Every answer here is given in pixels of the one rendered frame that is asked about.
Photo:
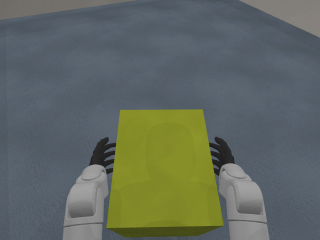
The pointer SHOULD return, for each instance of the carton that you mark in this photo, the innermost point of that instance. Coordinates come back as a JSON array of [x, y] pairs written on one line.
[[163, 180]]

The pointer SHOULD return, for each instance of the right robot forearm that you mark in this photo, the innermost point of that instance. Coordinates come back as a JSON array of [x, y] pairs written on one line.
[[244, 204]]

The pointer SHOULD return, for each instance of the robot left hand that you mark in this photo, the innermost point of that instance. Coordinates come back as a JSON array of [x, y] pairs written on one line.
[[99, 156]]

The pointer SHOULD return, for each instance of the left robot forearm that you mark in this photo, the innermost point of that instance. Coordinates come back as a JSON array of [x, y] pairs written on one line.
[[84, 212]]

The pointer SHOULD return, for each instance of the robot right hand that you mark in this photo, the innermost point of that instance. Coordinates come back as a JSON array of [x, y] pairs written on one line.
[[224, 155]]

